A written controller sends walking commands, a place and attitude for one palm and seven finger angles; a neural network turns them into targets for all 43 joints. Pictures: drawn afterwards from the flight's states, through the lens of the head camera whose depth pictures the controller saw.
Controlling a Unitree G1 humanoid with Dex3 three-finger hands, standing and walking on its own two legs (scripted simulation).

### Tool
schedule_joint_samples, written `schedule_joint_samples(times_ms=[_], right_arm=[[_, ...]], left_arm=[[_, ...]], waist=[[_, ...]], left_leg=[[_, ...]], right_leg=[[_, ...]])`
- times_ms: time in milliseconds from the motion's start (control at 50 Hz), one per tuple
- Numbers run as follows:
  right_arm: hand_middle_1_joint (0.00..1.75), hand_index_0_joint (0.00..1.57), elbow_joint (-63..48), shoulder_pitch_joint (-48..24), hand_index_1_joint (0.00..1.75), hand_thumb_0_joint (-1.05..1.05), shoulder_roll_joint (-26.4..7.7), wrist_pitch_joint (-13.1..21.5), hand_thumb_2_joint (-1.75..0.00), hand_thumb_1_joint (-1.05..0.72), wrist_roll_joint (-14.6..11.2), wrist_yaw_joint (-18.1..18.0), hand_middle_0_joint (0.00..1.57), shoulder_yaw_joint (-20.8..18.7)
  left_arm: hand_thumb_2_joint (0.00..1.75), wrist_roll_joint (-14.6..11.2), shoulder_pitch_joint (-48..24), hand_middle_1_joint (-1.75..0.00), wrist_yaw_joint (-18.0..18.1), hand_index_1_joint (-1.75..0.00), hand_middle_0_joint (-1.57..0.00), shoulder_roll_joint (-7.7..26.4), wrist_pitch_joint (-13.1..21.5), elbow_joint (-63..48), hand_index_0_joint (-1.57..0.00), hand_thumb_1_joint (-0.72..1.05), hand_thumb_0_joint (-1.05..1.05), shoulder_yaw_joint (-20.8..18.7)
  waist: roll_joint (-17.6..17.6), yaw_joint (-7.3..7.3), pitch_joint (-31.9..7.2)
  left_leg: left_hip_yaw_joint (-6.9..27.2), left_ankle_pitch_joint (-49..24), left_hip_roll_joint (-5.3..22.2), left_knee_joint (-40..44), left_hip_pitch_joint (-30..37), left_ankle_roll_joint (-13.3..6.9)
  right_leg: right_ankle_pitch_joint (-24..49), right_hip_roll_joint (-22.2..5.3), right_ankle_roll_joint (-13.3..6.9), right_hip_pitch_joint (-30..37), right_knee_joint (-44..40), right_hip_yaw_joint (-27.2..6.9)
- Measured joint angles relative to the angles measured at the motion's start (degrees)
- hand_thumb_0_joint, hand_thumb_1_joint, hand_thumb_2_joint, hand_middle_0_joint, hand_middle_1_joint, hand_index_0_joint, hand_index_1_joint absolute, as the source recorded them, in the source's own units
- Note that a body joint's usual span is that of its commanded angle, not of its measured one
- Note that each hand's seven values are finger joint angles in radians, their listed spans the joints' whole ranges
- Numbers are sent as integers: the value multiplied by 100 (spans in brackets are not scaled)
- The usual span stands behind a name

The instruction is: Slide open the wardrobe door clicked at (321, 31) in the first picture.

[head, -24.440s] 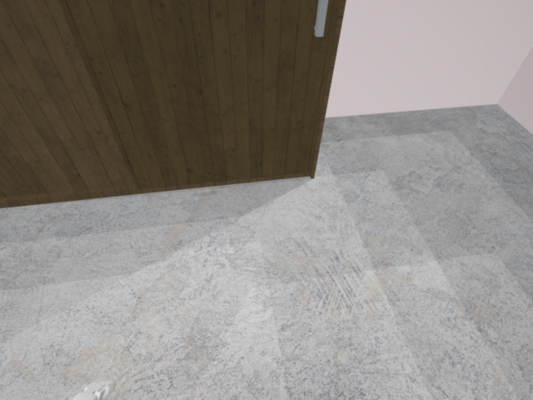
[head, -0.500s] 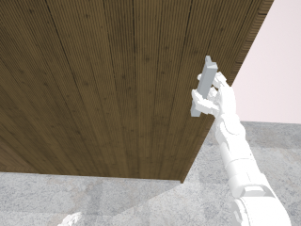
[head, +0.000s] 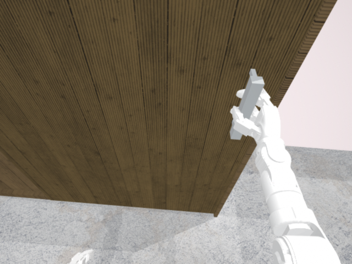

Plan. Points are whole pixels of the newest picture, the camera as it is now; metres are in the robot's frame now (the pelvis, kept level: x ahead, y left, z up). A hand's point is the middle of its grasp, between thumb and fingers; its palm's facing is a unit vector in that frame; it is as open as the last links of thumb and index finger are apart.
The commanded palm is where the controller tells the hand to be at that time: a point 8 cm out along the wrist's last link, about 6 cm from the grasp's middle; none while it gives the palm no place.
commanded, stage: grip the handle and tug to test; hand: right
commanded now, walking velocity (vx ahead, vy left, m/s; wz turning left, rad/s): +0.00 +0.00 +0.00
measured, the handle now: (243, 106) +0.48 -0.10 +0.12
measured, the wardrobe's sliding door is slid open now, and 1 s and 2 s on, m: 0.00 0.01 0.02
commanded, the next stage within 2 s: tug the door sideways, standing still in 0.04 s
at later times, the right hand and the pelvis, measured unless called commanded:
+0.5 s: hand (237, 119) +0.42 -0.08 +0.12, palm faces -0.02 +1.00 -0.01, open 6.2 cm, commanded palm +0.40 -0.09 +0.13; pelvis +0.02 +0.00 +0.00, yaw -3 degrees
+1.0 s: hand (233, 120) +0.42 -0.07 +0.12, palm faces -0.02 +1.00 -0.04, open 6.2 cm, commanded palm +0.39 -0.06 +0.13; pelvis +0.01 +0.00 -0.01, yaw -4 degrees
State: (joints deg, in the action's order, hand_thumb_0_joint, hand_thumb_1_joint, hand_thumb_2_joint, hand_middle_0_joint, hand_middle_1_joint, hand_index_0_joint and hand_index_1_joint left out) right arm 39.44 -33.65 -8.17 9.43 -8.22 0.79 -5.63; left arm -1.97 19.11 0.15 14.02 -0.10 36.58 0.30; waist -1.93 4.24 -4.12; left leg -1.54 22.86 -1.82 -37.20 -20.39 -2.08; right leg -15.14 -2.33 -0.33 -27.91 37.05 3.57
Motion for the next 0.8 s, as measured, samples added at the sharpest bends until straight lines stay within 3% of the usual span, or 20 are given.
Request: schedule_joint_samples(times_ms=[180,360,800], right_arm=[[136,29,-765,518,135,0,65,-308,-75,-67,-14,-61,30,120],[137,32,-814,260,136,0,245,-479,-81,-66,-6,-240,33,504],[140,23,-712,-37,140,-1,419,-462,-82,-71,13,-812,29,1063]], left_arm=[[90,-9,-78,-30,-22,-30,-20,-5,-74,-138,-20,90,1,-24],[90,21,-299,-30,-21,-30,-20,-8,-116,-50,-20,90,1,-54],[90,98,-218,-30,-225,-30,-20,-90,-36,43,-20,90,1,-37]], waist=[[-4,-70,-22],[6,-252,63],[-79,-344,69]], left_leg=[[50,55,10,131,214,-4],[-169,135,69,110,243,-15],[-377,273,161,-152,45,3]], right_leg=[[-81,12,15,219,-110,46],[-105,102,29,126,-24,-166],[-164,221,6,-174,258,-365]])
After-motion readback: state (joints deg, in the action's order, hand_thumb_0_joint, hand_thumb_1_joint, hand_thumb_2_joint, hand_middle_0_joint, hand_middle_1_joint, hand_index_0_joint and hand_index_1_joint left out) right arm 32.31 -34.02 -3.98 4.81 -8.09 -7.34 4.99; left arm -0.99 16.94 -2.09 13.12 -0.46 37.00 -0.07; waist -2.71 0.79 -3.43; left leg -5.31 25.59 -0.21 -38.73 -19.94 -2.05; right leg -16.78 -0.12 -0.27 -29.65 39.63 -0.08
